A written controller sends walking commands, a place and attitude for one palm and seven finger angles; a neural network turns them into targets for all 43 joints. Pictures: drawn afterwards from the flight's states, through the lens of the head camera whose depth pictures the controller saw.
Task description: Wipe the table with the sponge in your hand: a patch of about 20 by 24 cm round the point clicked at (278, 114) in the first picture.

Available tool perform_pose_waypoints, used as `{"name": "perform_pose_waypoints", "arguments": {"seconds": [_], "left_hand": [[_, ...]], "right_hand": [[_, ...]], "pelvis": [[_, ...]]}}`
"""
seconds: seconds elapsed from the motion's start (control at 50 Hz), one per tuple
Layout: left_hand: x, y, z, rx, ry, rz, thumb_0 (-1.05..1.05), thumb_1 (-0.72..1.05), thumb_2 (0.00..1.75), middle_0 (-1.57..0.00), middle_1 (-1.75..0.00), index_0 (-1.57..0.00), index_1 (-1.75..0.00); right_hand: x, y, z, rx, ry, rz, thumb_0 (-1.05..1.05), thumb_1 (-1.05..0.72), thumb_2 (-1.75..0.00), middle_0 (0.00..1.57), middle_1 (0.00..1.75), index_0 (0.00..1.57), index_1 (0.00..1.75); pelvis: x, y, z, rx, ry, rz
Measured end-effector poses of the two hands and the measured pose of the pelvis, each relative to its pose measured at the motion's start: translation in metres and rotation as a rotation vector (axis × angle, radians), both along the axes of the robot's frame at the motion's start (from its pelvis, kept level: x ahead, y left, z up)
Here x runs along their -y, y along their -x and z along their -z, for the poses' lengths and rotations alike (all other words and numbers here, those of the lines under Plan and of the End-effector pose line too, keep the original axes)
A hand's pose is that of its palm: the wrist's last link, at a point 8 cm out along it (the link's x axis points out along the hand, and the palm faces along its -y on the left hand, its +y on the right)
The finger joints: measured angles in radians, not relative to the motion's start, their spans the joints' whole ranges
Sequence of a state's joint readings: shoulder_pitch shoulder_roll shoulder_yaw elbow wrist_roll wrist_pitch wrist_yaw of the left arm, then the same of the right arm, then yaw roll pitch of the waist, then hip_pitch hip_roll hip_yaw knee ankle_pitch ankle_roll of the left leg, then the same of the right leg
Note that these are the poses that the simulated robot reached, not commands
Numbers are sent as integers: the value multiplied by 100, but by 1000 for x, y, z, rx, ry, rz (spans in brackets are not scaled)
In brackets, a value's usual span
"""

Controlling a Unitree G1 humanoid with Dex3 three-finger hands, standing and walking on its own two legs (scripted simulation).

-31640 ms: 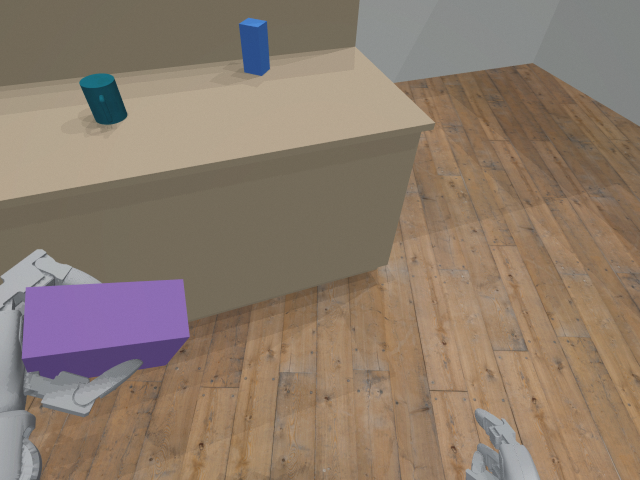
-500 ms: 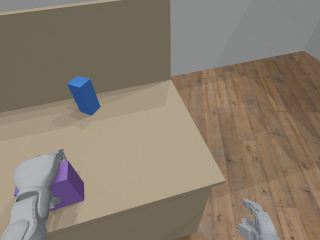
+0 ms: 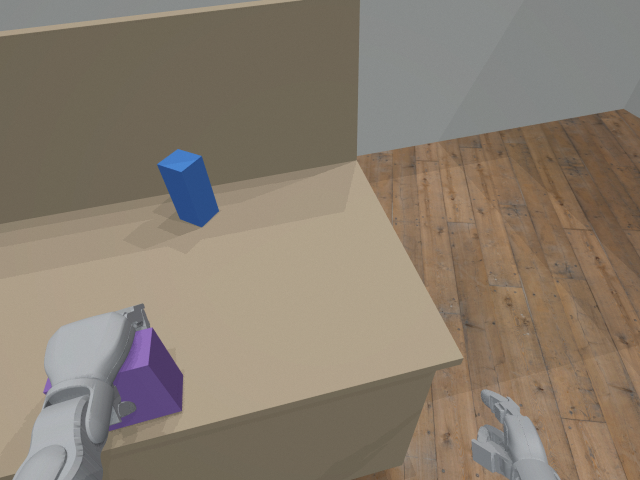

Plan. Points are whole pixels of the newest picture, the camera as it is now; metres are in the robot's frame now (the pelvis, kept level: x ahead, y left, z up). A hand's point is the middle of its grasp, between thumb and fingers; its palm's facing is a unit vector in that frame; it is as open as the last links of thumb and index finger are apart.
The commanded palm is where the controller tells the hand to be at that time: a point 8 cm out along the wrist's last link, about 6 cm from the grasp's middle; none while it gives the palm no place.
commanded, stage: lift the sponge slowly off the table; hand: left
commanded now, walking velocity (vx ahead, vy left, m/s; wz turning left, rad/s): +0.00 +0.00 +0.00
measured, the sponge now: (128, 389) +0.20 +0.30 -0.01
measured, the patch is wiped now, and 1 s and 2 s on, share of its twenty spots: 1.00 1.00 1.00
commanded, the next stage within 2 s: bring the sponge back beside the body in 1.68 s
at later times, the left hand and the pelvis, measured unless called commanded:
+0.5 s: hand (111, 352) +0.22 +0.30 +0.07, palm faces -0.04 -0.10 -0.99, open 9.9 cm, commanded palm +0.20 +0.30 +0.13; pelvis +0.00 -0.01 +0.01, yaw +0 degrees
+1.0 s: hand (102, 332) +0.22 +0.29 +0.10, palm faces +0.03 -0.07 -1.00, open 9.9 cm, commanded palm +0.20 +0.29 +0.17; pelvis +0.00 -0.01 +0.01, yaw +0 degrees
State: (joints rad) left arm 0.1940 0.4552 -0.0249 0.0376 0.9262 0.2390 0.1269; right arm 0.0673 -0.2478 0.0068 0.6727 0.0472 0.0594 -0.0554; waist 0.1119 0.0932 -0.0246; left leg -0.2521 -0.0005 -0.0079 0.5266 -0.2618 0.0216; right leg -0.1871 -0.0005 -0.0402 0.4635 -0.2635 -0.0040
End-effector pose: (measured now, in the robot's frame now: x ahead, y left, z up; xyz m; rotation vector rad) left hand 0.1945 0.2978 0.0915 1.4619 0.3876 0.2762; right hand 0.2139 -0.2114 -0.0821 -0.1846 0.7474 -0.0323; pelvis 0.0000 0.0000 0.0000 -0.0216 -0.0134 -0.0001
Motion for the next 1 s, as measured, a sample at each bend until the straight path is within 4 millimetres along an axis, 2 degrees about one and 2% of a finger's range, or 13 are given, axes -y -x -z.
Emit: {"name": "perform_pose_waypoints", "arguments": {"seconds": [0.22,0.52,0.74,0.86,1.0], "left_hand": [[5,3,-9,14,7,9,0,-48,106,-74,-135,-76,-134],[5,-6,-30,14,0,-7,0,-49,106,-74,-135,-76,-134],[1,-2,-46,31,-11,-13,0,-49,106,-74,-135,-76,-134],[8,-6,-51,39,-6,16,0,-49,106,-74,-135,-76,-133],[10,-5,-67,87,-26,28,0,-49,106,-74,-135,-76,-133]], "right_hand": [[-2,-8,-5,10,6,-29,1,-91,-89,20,30,20,30],[6,-19,-12,35,16,-40,1,-91,-90,20,30,20,30],[15,-19,-11,29,32,-37,1,-91,-90,20,30,20,30],[12,-19,-10,33,25,-42,1,-91,-90,20,30,20,30],[7,-20,-13,45,5,-51,1,-91,-90,20,30,20,30]], "pelvis": [[3,-1,-3,23,-3,-2],[11,-3,-6,41,-8,-6],[14,-5,-6,49,-7,-12],[14,-5,-7,48,-8,-14],[14,-4,-7,54,-9,-7]]}}
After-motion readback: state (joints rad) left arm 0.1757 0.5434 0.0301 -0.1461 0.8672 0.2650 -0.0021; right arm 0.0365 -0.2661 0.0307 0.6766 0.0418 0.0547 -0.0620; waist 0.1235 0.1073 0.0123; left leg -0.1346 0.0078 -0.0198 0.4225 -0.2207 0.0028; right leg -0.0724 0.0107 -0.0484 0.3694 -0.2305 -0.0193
